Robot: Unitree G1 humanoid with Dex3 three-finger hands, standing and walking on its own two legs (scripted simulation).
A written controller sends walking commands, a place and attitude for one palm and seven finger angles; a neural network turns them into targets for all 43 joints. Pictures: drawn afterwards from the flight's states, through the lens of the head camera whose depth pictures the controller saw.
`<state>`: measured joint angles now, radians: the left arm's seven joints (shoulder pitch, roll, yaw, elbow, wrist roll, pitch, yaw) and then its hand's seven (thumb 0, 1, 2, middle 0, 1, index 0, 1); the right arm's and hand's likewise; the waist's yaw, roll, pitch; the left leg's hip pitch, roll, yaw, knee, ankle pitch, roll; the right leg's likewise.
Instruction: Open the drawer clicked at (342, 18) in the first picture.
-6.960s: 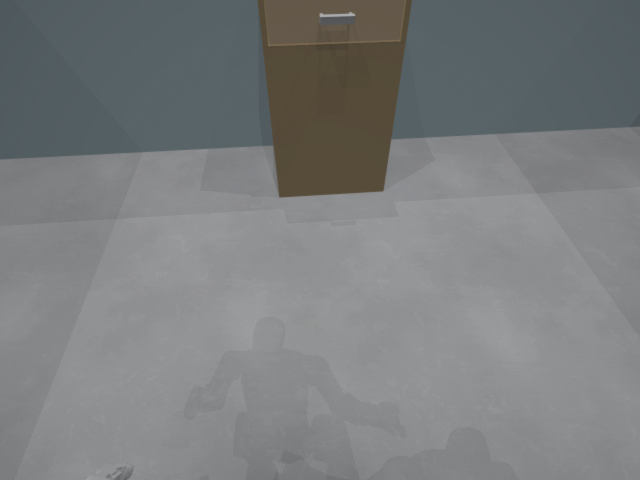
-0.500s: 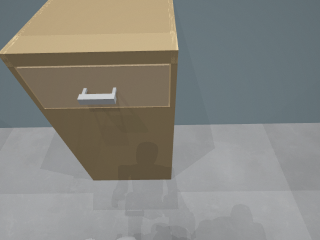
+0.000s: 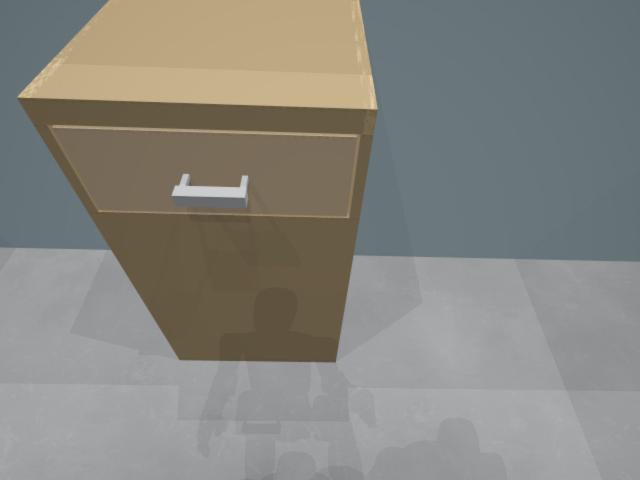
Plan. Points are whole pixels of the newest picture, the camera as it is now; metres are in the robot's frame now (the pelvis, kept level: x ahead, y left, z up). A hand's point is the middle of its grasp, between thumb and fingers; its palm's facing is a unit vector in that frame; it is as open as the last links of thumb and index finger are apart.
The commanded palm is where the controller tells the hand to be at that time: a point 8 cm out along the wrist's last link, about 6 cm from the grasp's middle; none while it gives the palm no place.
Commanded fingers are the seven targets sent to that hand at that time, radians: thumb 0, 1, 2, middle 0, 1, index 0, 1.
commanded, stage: come to a stop and stand still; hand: left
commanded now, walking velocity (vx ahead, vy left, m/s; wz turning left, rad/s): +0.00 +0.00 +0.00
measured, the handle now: (213, 188) +0.54 +0.22 +0.03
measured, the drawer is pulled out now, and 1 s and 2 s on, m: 0.00 0.00 0.00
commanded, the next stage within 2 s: look again from close up in 1.08 s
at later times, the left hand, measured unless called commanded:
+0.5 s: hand out of the picture -0.01 +0.10 -0.18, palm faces +0.05 -0.98 -0.17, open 7.3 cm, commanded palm none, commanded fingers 0.00 0.90 0.90 -0.20 -0.30 -0.20 -0.30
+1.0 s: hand out of the picture +0.03 +0.12 -0.18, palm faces +0.06 -0.98 -0.19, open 7.4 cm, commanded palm none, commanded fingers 0.00 0.90 0.90 -0.20 -0.30 -0.20 -0.30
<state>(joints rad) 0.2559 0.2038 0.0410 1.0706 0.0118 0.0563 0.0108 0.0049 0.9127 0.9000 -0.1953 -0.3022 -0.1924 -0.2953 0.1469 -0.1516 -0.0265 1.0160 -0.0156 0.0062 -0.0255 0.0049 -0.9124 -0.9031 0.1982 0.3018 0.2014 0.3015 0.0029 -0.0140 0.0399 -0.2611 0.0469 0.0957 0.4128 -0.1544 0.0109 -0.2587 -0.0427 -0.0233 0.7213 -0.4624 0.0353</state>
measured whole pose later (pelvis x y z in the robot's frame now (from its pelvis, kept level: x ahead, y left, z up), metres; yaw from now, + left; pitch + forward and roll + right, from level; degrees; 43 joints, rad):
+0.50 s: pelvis +0.01 -0.06 +0.00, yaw +1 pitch -1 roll +0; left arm 0.30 0.11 0.01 1.13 0.00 0.01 0.03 0.01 0.92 0.90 -0.20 -0.30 -0.20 -0.30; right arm 0.36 -0.13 -0.01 1.19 -0.01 0.02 -0.03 0.01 -0.91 -0.90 0.19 0.30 0.20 0.30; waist -0.03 0.02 0.05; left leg -0.24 0.11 0.03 0.43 -0.16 -0.08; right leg -0.10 0.03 -0.08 0.44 -0.33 -0.05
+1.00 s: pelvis +0.05 -0.04 +0.00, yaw +1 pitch -1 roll +1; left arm 0.30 0.13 0.01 1.12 0.01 0.00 0.04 0.00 0.91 0.90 -0.20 -0.30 -0.19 -0.30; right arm 0.21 -0.16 -0.01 1.14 0.00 0.00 -0.04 0.01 -0.93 -0.90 0.19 0.30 0.20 0.30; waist 0.00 -0.02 0.04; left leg -0.18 0.08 0.06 0.44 -0.24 -0.07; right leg -0.03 -0.01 -0.06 0.42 -0.38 -0.02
